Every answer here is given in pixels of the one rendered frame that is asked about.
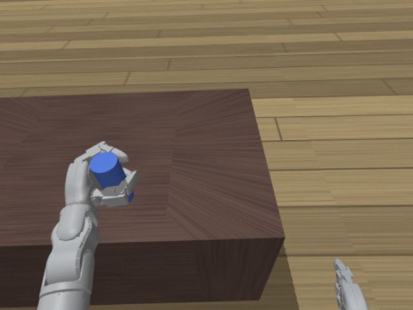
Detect left robot arm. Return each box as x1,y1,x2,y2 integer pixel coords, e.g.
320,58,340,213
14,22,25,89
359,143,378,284
37,203,100,310

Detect right robot hand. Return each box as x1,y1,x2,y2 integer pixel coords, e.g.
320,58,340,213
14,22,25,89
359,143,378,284
334,258,369,310

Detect can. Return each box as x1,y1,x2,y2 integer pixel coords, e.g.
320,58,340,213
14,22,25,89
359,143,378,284
90,152,134,206

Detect left robot hand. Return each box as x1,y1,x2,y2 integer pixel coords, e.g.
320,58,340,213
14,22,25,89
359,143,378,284
65,141,139,212

